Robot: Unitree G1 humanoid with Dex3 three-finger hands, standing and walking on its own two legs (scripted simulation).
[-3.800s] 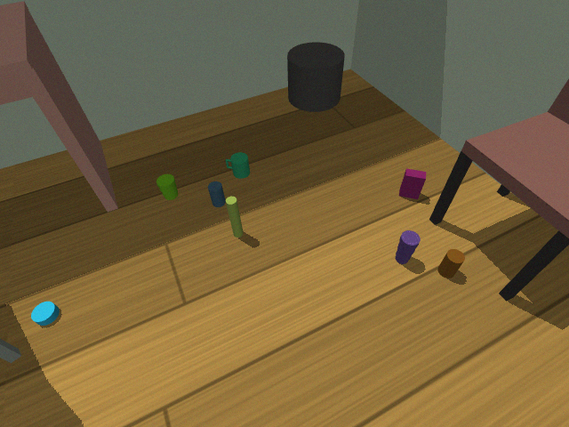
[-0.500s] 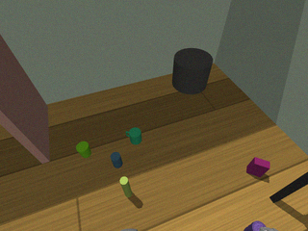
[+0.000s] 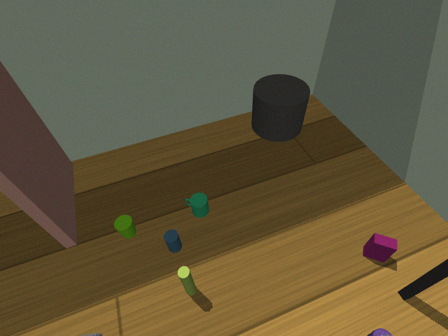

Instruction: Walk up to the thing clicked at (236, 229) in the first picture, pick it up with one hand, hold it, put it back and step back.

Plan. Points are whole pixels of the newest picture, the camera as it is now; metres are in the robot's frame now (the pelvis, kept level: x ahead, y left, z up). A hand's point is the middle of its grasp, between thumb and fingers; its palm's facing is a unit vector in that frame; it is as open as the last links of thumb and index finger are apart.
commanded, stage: walk up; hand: left
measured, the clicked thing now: (187, 281) +0.41 +0.21 -0.67
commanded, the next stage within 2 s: stand in 0.56 s
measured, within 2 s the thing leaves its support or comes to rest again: neither
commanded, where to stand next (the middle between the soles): +0.06 +0.01 m, yaw -1 degrees
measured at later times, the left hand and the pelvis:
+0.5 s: hand out of the picture +0.09 +0.25 -0.15, palm faces -0.01 -0.93 -0.36, open 7.4 cm; pelvis +0.01 +0.00 +0.00, yaw +0 degrees
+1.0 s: hand out of the picture +0.09 +0.24 -0.15, palm faces -0.02 -0.94 -0.34, open 7.4 cm; pelvis +0.02 -0.01 +0.00, yaw +0 degrees
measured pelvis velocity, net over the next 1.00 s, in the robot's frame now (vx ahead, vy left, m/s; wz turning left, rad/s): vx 0.02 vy -0.01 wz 0.00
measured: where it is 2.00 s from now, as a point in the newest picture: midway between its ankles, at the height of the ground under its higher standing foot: outside the picture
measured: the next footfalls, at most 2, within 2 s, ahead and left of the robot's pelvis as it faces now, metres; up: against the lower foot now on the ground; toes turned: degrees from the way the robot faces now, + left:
none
